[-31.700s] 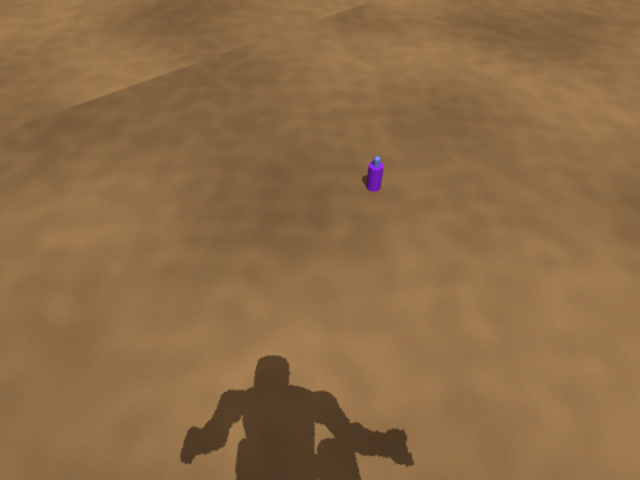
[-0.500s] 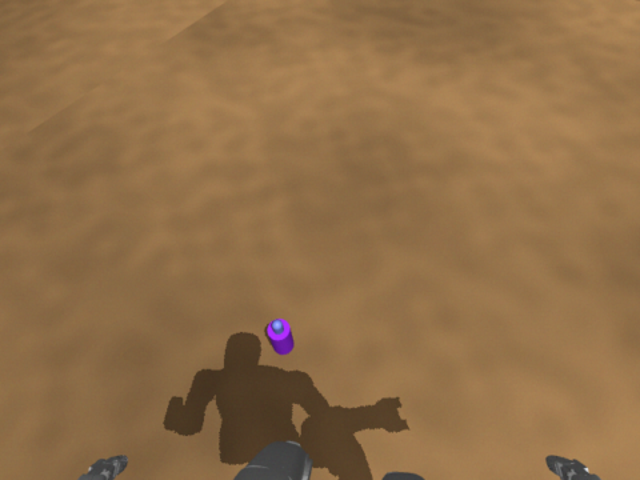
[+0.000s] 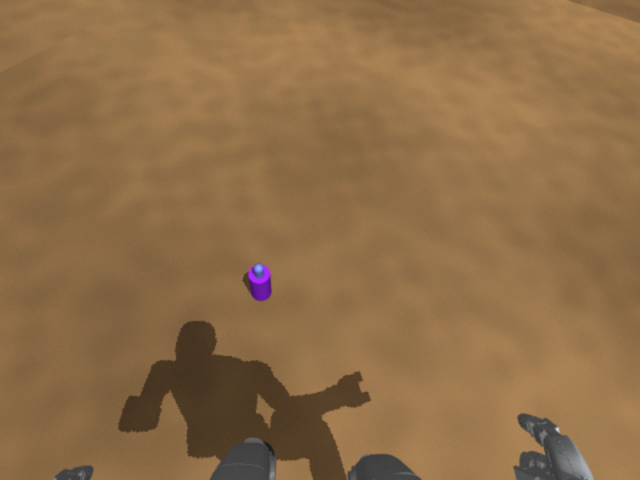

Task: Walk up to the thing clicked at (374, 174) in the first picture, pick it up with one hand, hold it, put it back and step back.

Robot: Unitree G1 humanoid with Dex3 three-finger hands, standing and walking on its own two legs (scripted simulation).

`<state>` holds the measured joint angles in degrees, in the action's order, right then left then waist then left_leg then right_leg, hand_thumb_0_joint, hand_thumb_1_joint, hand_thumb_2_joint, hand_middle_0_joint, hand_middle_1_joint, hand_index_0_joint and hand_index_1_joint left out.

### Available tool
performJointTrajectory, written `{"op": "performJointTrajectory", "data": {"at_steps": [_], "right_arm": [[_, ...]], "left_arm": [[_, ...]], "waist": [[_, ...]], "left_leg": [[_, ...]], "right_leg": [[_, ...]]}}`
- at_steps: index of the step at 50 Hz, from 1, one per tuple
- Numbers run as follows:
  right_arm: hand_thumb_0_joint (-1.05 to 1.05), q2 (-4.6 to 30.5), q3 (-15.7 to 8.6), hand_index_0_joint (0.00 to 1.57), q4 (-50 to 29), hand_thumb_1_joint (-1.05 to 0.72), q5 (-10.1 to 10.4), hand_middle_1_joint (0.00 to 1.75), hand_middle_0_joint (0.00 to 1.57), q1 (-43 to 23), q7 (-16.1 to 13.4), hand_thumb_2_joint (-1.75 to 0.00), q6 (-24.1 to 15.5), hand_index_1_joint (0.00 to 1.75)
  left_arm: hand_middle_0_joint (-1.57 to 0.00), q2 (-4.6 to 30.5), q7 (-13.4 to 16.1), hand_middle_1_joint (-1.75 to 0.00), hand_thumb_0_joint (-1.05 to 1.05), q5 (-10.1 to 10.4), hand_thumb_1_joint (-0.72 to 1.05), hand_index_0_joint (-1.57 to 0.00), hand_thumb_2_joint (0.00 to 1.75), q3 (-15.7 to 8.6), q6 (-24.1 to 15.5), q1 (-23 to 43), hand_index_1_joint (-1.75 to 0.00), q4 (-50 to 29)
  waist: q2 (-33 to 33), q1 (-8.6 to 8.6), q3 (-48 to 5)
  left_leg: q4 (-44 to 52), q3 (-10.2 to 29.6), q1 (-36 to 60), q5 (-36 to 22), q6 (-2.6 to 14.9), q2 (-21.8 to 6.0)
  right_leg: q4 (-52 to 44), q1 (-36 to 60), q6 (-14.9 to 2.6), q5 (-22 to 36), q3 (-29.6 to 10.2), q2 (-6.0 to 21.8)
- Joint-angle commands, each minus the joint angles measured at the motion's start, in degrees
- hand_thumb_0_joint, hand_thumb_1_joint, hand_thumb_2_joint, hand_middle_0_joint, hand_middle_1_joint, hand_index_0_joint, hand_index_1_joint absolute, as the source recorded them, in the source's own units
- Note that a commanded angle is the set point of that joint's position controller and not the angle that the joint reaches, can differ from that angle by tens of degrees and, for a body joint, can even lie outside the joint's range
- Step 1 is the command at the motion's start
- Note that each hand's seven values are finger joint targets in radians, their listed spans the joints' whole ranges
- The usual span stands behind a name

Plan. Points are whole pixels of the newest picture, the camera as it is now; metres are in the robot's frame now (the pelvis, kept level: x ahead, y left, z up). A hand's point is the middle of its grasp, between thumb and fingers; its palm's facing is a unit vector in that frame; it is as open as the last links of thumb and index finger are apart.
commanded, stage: step back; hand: left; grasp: from the side
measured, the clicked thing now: (260, 279) +0.69 +0.18 -0.67
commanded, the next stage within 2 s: stand in 2.00 s
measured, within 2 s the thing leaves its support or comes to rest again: neither
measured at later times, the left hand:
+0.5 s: hand out of the picture -0.04 +0.25 -0.15, palm faces +0.08 -0.92 -0.39, open 7.4 cm
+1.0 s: hand out of the picture -0.28 +0.19 -0.14, palm faces +0.05 -0.90 -0.42, open 7.4 cm
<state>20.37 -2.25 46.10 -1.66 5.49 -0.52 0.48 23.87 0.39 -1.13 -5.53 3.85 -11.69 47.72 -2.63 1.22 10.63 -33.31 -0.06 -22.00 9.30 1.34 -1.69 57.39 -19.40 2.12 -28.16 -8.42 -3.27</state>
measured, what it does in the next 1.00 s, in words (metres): walks backwards: right foot, then left foot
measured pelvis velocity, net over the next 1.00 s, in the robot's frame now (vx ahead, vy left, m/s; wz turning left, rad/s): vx -0.32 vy -0.08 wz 0.04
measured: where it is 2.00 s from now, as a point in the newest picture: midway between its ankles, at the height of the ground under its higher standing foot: outside the picture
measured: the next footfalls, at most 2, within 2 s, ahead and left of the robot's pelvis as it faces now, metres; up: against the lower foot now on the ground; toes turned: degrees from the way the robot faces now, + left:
right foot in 0.08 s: -0.02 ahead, -0.15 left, +0.00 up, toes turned +2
left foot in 0.42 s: -0.13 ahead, +0.09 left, +0.00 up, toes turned +2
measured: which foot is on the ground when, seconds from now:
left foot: down 0.00-0.12, up 0.14-0.40, down 0.42-0.82, up 0.84-1.00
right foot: up 0.00-0.06, down 0.08-0.46, up 0.48-0.76, down 0.78-1.00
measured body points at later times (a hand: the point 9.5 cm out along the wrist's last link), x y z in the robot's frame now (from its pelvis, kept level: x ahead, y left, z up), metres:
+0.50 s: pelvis -0.17 -0.03 -0.01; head -0.10 -0.01 +0.44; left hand -0.05 +0.30 -0.12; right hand -0.09 -0.33 -0.12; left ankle -0.17 +0.09 -0.73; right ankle -0.08 -0.15 -0.71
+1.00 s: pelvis -0.32 -0.08 +0.00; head -0.29 -0.10 +0.45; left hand -0.28 +0.24 -0.11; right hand -0.20 -0.40 -0.12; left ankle -0.31 +0.07 -0.67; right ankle -0.30 -0.21 -0.73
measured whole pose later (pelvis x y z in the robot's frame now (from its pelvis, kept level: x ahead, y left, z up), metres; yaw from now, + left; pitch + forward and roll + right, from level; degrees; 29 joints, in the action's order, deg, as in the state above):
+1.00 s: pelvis -0.32 -0.08 +0.00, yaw +2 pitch -2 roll +1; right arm 24.2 -3.2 50.8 -0.9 10.3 -0.7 2.4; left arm 20.4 0.0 -3.0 -3.9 1.1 -14.3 51.7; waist 1.8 2.4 5.2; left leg -58.7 7.3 -26.4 26.4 -0.2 4.1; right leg 37.6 -17.3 0.1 -18.9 -2.2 1.4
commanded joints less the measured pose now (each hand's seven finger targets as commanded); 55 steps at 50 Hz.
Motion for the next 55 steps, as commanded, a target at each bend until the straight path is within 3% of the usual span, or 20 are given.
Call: {"op": "performJointTrajectory", "data": {"at_steps": [1,4,5,6,7,11,17,20,22,23,24,25,28,34,39,41,42,46,51,55], "right_arm": [[0.00,17.60,-5.50,0.20,-4.10,-0.90,-0.30,0.30,0.20,0.51,-1.21,-0.90,0.50,0.30],[0.00,17.22,-5.30,0.20,-4.07,-0.90,0.30,0.30,0.20,-0.33,-0.95,-0.90,1.59,0.30],[0.00,15.16,-4.76,0.20,-4.25,-0.90,0.74,0.30,0.20,0.28,-0.83,-0.90,1.77,0.30],[0.00,12.03,-4.22,0.20,-5.78,-0.90,1.32,0.30,0.20,-2.38,-1.21,-0.90,1.40,0.30],[0.00,14.86,-5.34,0.20,-5.31,-0.90,0.65,0.30,0.20,-2.47,-1.93,-0.90,1.55,0.30],[0.00,12.62,-4.40,0.20,-0.01,-0.90,1.28,0.30,0.20,7.46,-1.18,-0.90,1.25,0.30],[0.00,10.66,-2.79,0.20,-1.88,-0.90,0.79,0.30,0.20,5.69,-1.76,-0.90,-0.81,0.30],[0.00,10.42,-3.29,0.20,0.33,-0.90,0.06,0.30,0.20,11.29,-1.91,-0.90,-1.48,0.30],[0.00,14.55,-4.94,0.20,0.70,-0.90,-0.89,0.30,0.20,11.90,-2.06,-0.90,-1.48,0.30],[0.00,20.59,-5.91,0.20,-0.22,-0.90,-1.10,0.30,0.20,8.64,-1.85,-0.90,-1.07,0.30],[0.00,25.32,-6.49,0.20,-1.56,-0.90,-0.65,0.30,0.20,7.86,-1.76,-0.90,-1.00,0.30],[0.00,23.66,-6.37,0.20,-1.56,-0.90,-0.69,0.30,0.20,4.97,-2.21,-0.90,-1.41,0.30],[0.00,16.03,-4.07,0.20,-2.33,-0.90,-0.71,0.30,0.20,1.48,-2.54,-0.90,-1.42,0.30],[0.00,16.15,-4.59,0.20,-3.02,-0.90,-0.67,0.30,0.20,3.39,-2.06,-0.90,-0.21,0.30],[0.00,16.09,-4.14,0.20,-2.67,-0.90,0.33,0.30,0.20,1.44,-1.03,-0.90,1.69,0.30],[0.00,10.59,-2.76,0.20,-5.03,-0.90,0.82,0.30,0.20,0.88,-1.28,-0.90,1.27,0.30],[0.00,13.73,-4.13,0.20,-4.47,-0.90,0.41,0.30,0.20,-1.39,-2.02,-0.90,1.42,0.30],[0.00,12.04,-3.19,0.20,0.20,-0.90,1.10,0.30,0.20,3.33,-1.08,-0.90,0.83,0.30],[0.00,11.67,-2.75,0.20,0.78,-0.90,0.08,0.30,0.20,2.12,-0.11,-0.90,-0.68,0.30],[0.00,12.31,-4.51,0.20,4.93,-0.90,-1.05,0.30,0.20,8.71,0.14,-0.90,-2.04,0.30]], "left_arm": [[-0.20,8.14,0.08,-0.30,0.00,0.06,0.90,-0.20,0.90,-2.30,-1.81,-5.37,-0.30,-2.68],[-0.20,8.89,-0.58,-0.30,0.00,-0.71,0.90,-0.20,0.90,-3.26,-1.91,-11.61,-0.30,1.66],[-0.20,11.05,-0.68,-0.30,0.00,-1.57,0.90,-0.20,0.90,-3.87,-1.97,-11.20,-0.30,1.14],[-0.20,16.97,-0.81,-0.30,0.00,-1.85,0.90,-0.20,0.90,-5.08,-1.88,-6.91,-0.30,-1.86],[-0.20,21.74,-0.45,-0.30,0.00,-2.18,0.90,-0.20,0.90,-5.60,-1.71,0.06,-0.30,-4.97],[-0.20,10.90,0.35,-0.30,0.00,-1.72,0.90,-0.20,0.90,-3.47,-2.49,10.81,-0.30,-7.35],[-0.20,9.36,1.46,-0.30,0.00,-1.98,0.90,-0.20,0.90,-3.29,-1.97,0.62,-0.30,-7.10],[-0.20,9.92,1.26,-0.30,0.00,-0.46,0.90,-0.20,0.90,-2.79,-0.71,1.74,-0.30,-8.14],[-0.20,7.03,0.71,-0.30,0.00,-0.08,0.90,-0.20,0.90,-1.52,0.18,1.02,-0.30,-9.18],[-0.20,5.04,0.64,-0.30,0.00,0.56,0.90,-0.20,0.90,-0.97,0.22,0.04,-0.30,-9.45],[-0.20,8.87,1.48,-0.30,0.00,0.17,0.90,-0.20,0.90,-2.38,0.28,5.74,-0.30,-9.96],[-0.20,11.04,1.51,-0.30,0.00,-0.03,0.90,-0.20,0.90,-2.80,0.40,6.89,-0.30,-9.13],[-0.20,8.93,0.67,-0.30,0.00,0.74,0.90,-0.20,0.90,-2.63,0.35,1.34,-0.30,-6.57],[-0.20,7.69,0.40,-0.30,0.00,-0.06,0.90,-0.20,0.90,-1.81,-1.10,1.26,-0.30,-6.24],[-0.20,7.96,0.37,-0.30,0.00,-0.70,0.90,-0.20,0.90,-2.17,-3.20,-5.74,-0.30,0.58],[-0.20,17.38,0.21,-0.30,0.00,-1.87,0.90,-0.20,0.90,-4.52,-3.47,-2.75,-0.30,-1.48],[-0.20,21.46,0.58,-0.30,0.00,-2.40,0.90,-0.20,0.90,-4.82,-3.33,1.86,-0.30,-3.31],[-0.20,11.26,1.04,-0.30,0.00,-1.38,0.90,-0.20,0.90,-2.40,-4.47,5.86,-0.30,-2.70],[-0.20,13.08,0.68,-0.30,0.00,-2.08,0.90,-0.20,0.90,-3.09,-5.19,0.46,-0.30,-1.45],[-0.20,10.00,-0.01,-0.30,0.00,-1.07,0.90,-0.20,0.90,-0.86,-3.90,0.80,-0.30,-1.37]], "waist": [[15.87,-1.42,-15.73],[12.73,0.64,-15.73],[4.29,0.73,-12.94],[-12.13,2.59,-8.26],[-16.37,2.96,-3.93],[-6.27,-4.38,-4.24],[-10.27,2.06,-13.48],[-8.41,-0.13,-16.90],[0.19,0.61,-17.55],[14.30,1.64,-14.82],[17.29,-3.18,-13.82],[15.09,-2.22,-10.52],[8.79,1.72,-11.19],[13.73,-1.47,-12.48],[12.66,0.63,-18.17],[-10.81,0.72,-13.18],[-13.75,3.45,-10.22],[-3.63,-1.41,-7.52],[-8.66,2.54,-10.04],[-3.31,-0.76,-12.14]], "left_leg": [[7.78,13.66,12.22,-2.88,10.97,-13.03],[6.48,11.39,-0.22,11.13,6.07,-8.66],[-0.36,9.22,-6.73,19.05,3.01,-4.34],[-15.02,4.48,-12.74,22.62,-0.63,7.48],[-28.72,7.22,-6.70,24.29,-2.45,6.22],[-36.34,8.76,-4.73,14.50,-1.69,9.58],[-11.96,3.93,-8.80,20.86,-2.74,4.55],[12.12,-0.82,1.83,4.85,-1.52,4.04],[13.28,10.26,14.10,-10.27,0.87,-3.62],[12.94,26.47,17.97,-18.73,6.81,-15.79],[13.91,33.89,5.12,-17.23,15.85,-23.29],[14.42,33.88,0.37,-14.79,16.94,-23.91],[6.91,12.75,9.10,-26.09,10.75,-12.08],[4.30,12.44,14.63,-19.31,12.94,-13.08],[-5.20,6.38,6.88,-4.38,6.91,-6.74],[-19.09,3.59,-14.88,23.12,0.00,6.23],[-28.42,9.51,-7.34,26.25,-1.70,4.19],[-30.72,8.56,-6.91,16.69,-1.07,6.73],[-9.68,3.85,-5.88,20.23,-2.18,2.31],[14.76,4.73,18.79,10.71,0.15,2.57]], "right_leg": [[-18.43,2.97,-1.26,2.19,4.83,3.46],[-30.25,14.80,-4.07,10.24,8.24,2.08],[-34.38,12.96,-6.21,2.36,-1.97,7.01],[-42.75,2.76,-12.50,-8.35,-19.78,18.78],[-48.76,-12.99,-19.42,-13.54,-29.28,27.92],[-39.10,-7.68,-11.17,9.86,-2.67,13.97],[-27.09,20.82,-12.99,36.84,-2.06,15.69],[-16.50,20.93,-10.47,42.90,0.86,14.21],[-11.33,4.57,-6.44,26.02,2.37,9.79],[-3.08,-10.73,-3.84,-0.04,7.22,0.34],[6.11,-5.63,-2.76,-10.66,0.19,0.69],[12.24,-4.19,-3.07,-8.77,-4.00,2.02],[16.84,-9.56,-3.40,-0.83,-4.20,-2.06],[-4.74,-5.83,-0.31,-2.07,1.94,1.92],[-36.40,12.60,-2.93,14.66,9.16,1.25],[-38.25,10.89,-10.71,4.36,-18.78,18.36],[-41.88,-4.93,-19.29,1.94,-28.36,27.84],[-32.06,0.58,-11.55,19.68,-4.30,14.64],[-33.90,10.83,-12.76,0.95,-7.60,15.98],[-23.51,-2.39,-8.52,2.61,-2.19,13.23]]}}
